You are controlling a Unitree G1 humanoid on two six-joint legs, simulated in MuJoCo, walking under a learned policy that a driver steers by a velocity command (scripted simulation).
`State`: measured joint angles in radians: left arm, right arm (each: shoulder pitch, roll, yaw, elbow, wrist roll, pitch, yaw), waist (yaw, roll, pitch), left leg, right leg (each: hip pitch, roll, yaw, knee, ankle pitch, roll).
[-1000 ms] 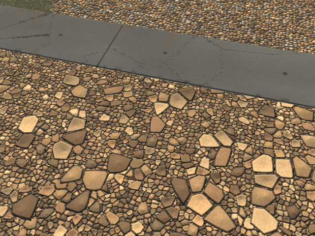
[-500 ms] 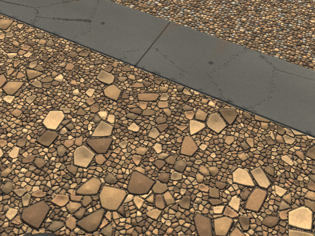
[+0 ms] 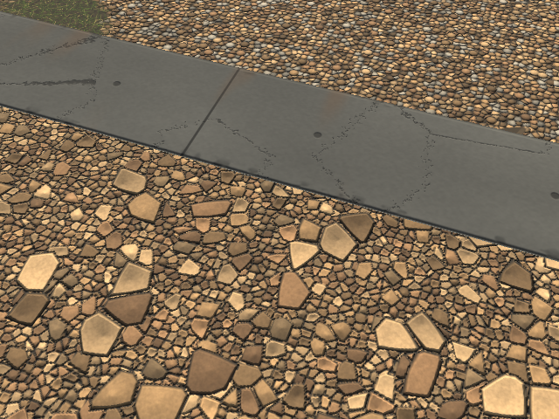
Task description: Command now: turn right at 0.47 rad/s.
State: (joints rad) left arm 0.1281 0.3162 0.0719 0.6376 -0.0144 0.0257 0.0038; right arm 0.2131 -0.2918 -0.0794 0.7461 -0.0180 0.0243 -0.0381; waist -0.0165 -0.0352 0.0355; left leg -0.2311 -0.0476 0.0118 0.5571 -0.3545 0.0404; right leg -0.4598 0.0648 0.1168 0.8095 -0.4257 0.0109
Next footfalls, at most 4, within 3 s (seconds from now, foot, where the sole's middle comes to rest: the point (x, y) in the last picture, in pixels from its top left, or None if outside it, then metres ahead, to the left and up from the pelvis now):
0.26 right None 0.04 -0.17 -0.77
0.70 left None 0.10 0.06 -0.77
1.36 left None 0.08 0.09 -0.77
1.84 right None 0.12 -0.12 -0.77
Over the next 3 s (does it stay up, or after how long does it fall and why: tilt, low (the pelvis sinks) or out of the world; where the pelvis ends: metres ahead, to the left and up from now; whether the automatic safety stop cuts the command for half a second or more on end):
stays up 0.46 0.05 0.01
